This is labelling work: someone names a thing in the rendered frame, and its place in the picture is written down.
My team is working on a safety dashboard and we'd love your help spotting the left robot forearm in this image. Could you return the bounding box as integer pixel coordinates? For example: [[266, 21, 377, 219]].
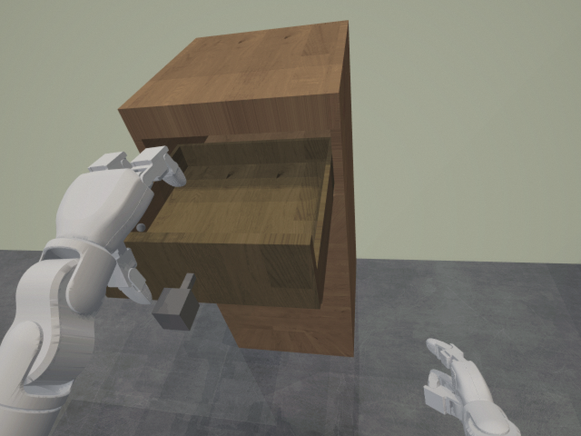
[[0, 237, 116, 436]]

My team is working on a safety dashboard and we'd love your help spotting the cabinet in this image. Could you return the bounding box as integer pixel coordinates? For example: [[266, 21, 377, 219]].
[[117, 20, 357, 357]]

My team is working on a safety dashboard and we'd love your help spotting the handle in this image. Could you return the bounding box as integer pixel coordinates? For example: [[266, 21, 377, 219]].
[[152, 273, 200, 331]]

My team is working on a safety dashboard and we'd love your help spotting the right robot hand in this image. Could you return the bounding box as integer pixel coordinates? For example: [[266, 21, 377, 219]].
[[424, 338, 494, 424]]

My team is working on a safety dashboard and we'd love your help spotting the left robot hand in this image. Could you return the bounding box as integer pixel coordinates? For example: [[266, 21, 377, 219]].
[[55, 146, 186, 304]]

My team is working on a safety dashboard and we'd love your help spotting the right robot forearm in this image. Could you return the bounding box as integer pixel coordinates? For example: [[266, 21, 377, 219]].
[[462, 400, 521, 436]]

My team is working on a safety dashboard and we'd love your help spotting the drawer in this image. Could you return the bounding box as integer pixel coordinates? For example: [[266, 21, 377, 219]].
[[105, 137, 334, 309]]

